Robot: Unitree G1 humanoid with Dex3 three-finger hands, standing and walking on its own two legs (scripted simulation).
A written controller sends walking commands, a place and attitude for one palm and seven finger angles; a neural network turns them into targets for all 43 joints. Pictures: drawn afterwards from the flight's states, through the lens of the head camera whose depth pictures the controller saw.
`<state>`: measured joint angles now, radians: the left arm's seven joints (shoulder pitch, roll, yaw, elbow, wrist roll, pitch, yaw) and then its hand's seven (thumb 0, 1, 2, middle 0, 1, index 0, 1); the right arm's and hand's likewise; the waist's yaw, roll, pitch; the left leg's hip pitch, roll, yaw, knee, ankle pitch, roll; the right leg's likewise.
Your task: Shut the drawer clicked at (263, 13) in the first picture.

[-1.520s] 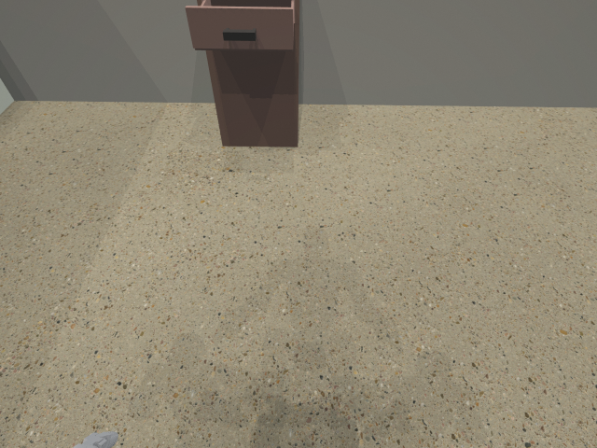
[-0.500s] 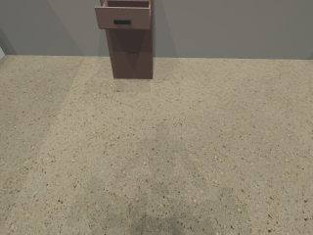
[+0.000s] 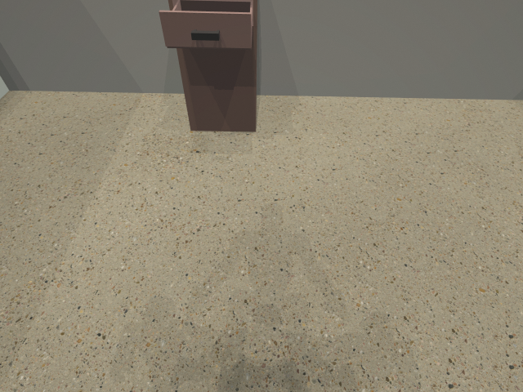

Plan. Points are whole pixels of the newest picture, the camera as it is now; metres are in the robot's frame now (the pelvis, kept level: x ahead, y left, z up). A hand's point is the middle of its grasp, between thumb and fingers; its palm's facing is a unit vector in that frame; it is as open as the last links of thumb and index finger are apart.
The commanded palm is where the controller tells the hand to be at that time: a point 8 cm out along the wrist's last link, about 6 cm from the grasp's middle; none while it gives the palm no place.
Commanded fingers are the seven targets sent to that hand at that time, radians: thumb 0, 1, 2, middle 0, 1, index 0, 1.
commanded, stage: look at it before walking up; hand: left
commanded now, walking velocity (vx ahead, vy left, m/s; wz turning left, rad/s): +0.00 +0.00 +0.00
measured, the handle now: (206, 33) +1.44 +0.32 -0.05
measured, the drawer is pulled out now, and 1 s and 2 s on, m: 0.29 0.29 0.29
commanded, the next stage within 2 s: walk to a spot facing it in 0.02 s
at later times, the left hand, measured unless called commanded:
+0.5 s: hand out of the picture +0.03 +0.21 -0.19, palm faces +0.03 -0.99 -0.15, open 7.4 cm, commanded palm none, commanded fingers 0.00 0.90 0.90 -0.20 -0.30 -0.20 -0.30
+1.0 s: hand (189, 285) +0.37 +0.18 -0.18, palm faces +0.07 -0.98 -0.19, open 7.3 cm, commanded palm none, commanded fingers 0.00 0.90 0.90 -0.20 -0.30 -0.20 -0.30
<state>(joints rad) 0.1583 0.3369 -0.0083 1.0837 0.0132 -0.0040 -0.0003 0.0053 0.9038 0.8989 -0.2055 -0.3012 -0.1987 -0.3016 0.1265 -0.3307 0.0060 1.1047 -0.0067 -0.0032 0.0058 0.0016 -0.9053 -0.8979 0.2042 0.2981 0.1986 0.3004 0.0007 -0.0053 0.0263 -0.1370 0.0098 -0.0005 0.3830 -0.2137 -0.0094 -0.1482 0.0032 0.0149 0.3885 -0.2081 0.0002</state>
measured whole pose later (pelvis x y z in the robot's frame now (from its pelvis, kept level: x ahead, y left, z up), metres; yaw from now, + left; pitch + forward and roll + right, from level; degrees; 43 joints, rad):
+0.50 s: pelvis +0.07 +0.04 -0.01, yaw +1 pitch +0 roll -1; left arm 0.38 0.20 0.03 1.12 0.03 0.02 -0.01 0.01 0.91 0.90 -0.20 -0.30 -0.20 -0.30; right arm 0.38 -0.16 -0.01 1.11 -0.02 -0.05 0.00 0.00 -0.91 -0.90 0.20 0.30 0.20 0.30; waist -0.01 -0.04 -0.01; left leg -0.15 0.01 0.10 0.53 -0.38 0.05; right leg -0.30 -0.03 -0.03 0.92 -0.44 -0.02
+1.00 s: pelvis +0.28 +0.00 -0.02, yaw +4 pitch -2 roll -1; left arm 0.17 0.16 0.05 1.02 0.02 -0.07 0.01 0.00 0.92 0.90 -0.20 -0.30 -0.19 -0.30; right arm 0.36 -0.15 -0.06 1.14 -0.02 -0.02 -0.01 0.00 -0.91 -0.90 0.20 0.30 0.19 0.30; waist -0.05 0.02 0.06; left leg -0.44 0.10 0.03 1.28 -0.34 0.02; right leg -0.29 -0.01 -0.19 0.56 -0.24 -0.06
